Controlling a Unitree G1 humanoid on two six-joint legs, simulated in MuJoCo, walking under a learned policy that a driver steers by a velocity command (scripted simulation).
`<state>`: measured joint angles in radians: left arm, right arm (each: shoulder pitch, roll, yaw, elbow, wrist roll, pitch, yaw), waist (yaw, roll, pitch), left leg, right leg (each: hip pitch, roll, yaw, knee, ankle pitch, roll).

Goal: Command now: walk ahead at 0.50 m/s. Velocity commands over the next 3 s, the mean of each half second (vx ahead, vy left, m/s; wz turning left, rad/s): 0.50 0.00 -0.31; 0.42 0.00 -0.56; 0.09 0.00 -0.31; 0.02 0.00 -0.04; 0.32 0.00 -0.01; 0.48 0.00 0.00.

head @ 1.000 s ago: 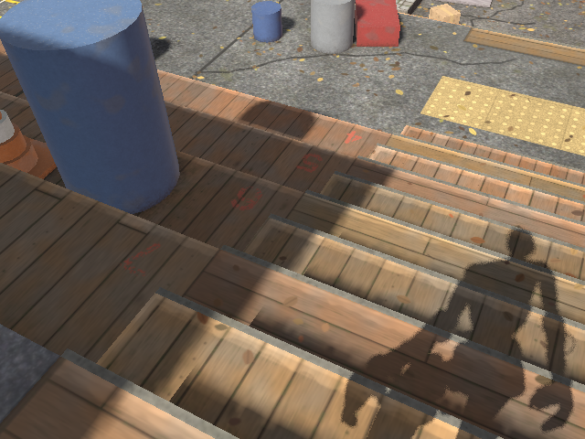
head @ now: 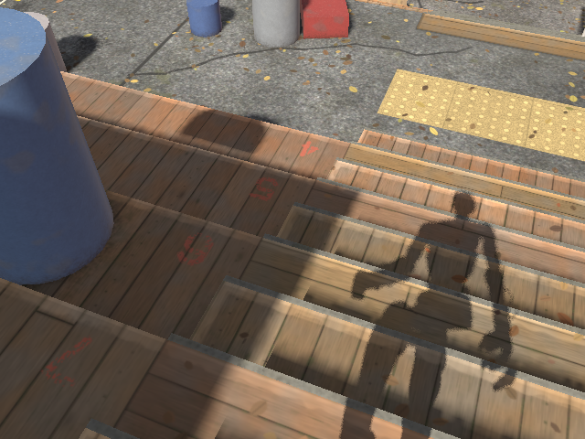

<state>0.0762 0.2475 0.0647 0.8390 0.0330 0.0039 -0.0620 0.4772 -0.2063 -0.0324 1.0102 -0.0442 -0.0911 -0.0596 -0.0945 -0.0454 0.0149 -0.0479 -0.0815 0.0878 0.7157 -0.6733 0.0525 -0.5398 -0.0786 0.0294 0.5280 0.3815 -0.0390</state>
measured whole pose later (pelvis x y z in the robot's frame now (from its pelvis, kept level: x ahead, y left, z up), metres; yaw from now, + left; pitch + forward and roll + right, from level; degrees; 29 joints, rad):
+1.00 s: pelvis +0.51 -0.15 -0.26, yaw -28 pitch +0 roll -1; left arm 0.30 0.27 0.05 0.86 0.06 -0.10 -0.05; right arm 0.29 -0.26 0.03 0.86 -0.06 -0.10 0.01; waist -0.02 0.02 0.02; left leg -0.62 0.11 -0.04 1.43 -0.47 -0.07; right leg -0.31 0.10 -0.03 0.54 -0.24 -0.11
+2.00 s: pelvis +0.60 -0.18 -0.25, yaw -37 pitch +1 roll +0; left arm 0.24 0.27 0.00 0.78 0.01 -0.03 -0.09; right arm 0.20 -0.26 -0.03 0.83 -0.02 -0.03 0.07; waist -0.03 0.01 0.02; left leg -0.25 0.04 0.04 0.50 -0.28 -0.01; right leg -0.23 0.02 -0.01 0.50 -0.29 -0.03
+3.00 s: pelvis +1.14 -0.34 -0.52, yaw -34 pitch -2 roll -1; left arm 0.35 0.17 0.01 0.97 0.11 -0.17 -0.02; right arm 0.38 -0.18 -0.02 0.76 -0.05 -0.17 0.02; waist 0.00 -0.02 0.04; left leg -0.17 -0.13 0.04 1.29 -0.67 0.07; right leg -0.60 0.08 0.04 0.84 0.13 -0.02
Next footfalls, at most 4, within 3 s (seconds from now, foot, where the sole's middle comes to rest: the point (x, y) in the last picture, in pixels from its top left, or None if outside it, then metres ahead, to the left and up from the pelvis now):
0.10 right None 0.22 -0.13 -0.87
0.46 left None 0.37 0.06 -0.87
0.84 right None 0.54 -0.24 -1.02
1.22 left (315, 396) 0.70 -0.09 -1.02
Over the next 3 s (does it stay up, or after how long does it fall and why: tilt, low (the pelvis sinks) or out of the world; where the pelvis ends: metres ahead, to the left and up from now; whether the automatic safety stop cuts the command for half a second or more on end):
stays up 1.14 -0.34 -0.52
